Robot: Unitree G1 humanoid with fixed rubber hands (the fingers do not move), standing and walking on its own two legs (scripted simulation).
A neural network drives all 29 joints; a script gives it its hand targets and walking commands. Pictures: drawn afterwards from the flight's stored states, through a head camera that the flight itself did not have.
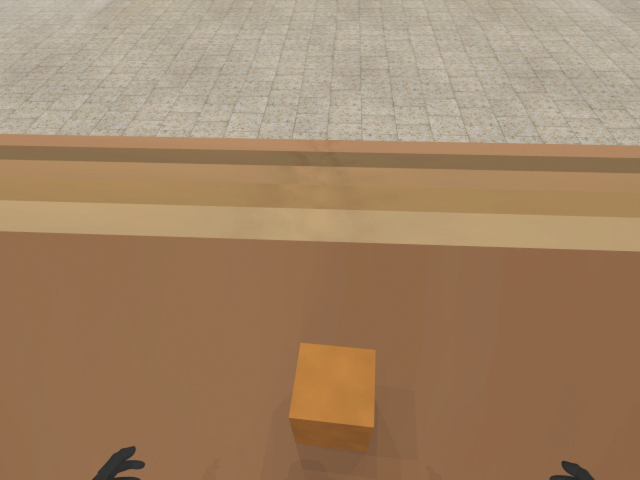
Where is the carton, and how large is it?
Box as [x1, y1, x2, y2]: [289, 343, 375, 451]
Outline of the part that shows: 300,343 289,413 289,420 295,442 366,451 373,428 375,350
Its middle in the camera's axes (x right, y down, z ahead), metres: +0.04 +0.46 +1.10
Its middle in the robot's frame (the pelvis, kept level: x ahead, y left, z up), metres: +0.43 +0.01 -0.66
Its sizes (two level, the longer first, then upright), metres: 0.210 0.200 0.250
